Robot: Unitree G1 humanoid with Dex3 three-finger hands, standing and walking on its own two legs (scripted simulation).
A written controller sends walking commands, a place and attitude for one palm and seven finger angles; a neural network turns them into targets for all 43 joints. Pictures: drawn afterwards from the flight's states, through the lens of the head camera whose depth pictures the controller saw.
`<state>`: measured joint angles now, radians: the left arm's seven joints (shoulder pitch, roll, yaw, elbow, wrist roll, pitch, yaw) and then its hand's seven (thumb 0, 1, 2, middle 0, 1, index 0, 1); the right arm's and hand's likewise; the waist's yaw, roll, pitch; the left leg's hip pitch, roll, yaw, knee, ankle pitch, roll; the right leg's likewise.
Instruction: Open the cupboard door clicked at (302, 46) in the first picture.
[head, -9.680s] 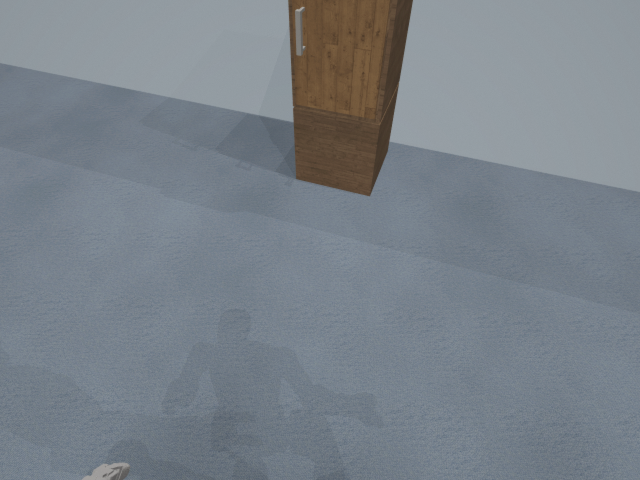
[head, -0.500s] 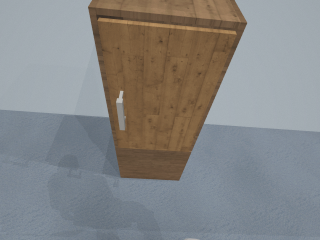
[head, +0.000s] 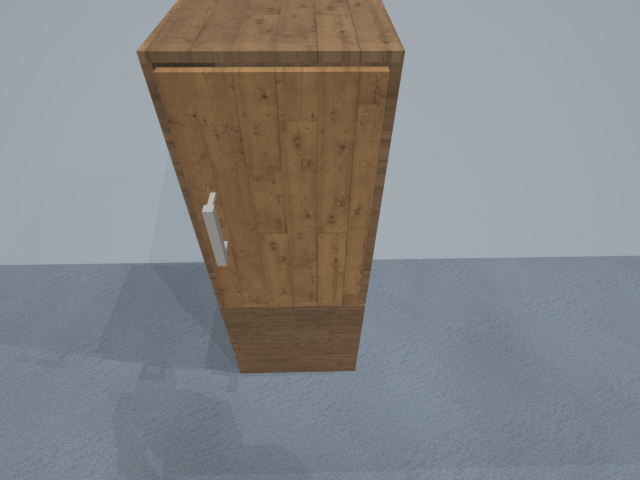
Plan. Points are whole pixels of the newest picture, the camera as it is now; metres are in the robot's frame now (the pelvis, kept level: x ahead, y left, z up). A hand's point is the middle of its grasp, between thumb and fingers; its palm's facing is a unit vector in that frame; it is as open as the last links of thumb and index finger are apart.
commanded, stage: come to a stop and stand still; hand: left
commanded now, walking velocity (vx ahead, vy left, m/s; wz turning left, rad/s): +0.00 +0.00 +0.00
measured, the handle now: (217, 230) +0.56 +0.21 -0.05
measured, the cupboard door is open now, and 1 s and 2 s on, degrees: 0 0 0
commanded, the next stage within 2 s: look again from close up in 0.24 s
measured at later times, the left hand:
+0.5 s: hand out of the picture -0.03 +0.15 -0.19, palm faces +0.03 -0.99 -0.15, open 7.4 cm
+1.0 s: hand out of the picture +0.06 +0.20 -0.17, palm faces +0.06 -0.98 -0.20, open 7.4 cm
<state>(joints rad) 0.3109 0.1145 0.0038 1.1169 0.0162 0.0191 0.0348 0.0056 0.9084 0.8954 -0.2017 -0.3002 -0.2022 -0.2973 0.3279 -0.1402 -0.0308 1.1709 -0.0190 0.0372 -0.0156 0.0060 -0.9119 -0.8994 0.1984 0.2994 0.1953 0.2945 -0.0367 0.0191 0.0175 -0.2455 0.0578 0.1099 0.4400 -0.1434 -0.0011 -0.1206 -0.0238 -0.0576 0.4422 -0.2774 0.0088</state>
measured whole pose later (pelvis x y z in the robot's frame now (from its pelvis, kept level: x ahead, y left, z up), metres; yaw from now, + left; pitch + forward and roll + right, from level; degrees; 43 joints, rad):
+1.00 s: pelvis +0.03 +0.02 +0.00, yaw +0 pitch +0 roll +0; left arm 0.33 0.17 0.02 0.90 -0.01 0.05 0.04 0.01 0.90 0.89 -0.20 -0.30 -0.20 -0.30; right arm 0.25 -0.18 0.00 1.03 0.00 -0.02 -0.01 0.01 -0.93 -0.90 0.20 0.30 0.20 0.29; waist -0.01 -0.01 0.03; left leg -0.28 0.01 0.09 0.52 -0.24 0.04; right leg -0.14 -0.06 -0.04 0.49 -0.34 0.04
